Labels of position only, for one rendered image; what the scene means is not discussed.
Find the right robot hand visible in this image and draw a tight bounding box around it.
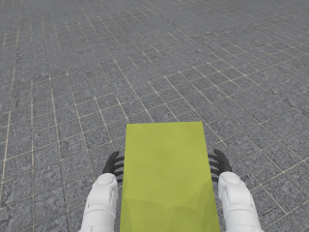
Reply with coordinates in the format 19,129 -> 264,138
208,149 -> 233,183

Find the carton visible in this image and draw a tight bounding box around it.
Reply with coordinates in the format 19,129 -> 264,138
120,121 -> 220,232

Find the robot left forearm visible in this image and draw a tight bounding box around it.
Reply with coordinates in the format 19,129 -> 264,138
78,173 -> 119,232

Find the robot right forearm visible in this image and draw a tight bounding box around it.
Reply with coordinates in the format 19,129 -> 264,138
218,171 -> 265,232

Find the left robot hand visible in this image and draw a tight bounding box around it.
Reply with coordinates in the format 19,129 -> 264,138
102,151 -> 125,184

